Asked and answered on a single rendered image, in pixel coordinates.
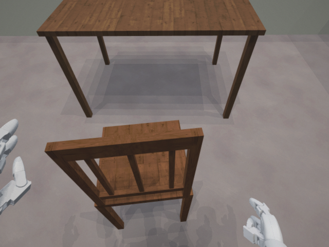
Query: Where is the table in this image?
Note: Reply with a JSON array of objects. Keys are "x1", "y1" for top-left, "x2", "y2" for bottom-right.
[{"x1": 36, "y1": 0, "x2": 266, "y2": 119}]

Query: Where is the right robot hand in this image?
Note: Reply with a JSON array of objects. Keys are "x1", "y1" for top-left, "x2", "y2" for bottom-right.
[{"x1": 243, "y1": 198, "x2": 283, "y2": 247}]

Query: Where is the chair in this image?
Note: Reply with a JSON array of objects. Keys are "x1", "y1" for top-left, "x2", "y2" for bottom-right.
[{"x1": 44, "y1": 120, "x2": 204, "y2": 230}]

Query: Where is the left robot hand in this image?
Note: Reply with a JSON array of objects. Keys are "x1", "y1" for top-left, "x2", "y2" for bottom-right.
[{"x1": 0, "y1": 119, "x2": 31, "y2": 215}]

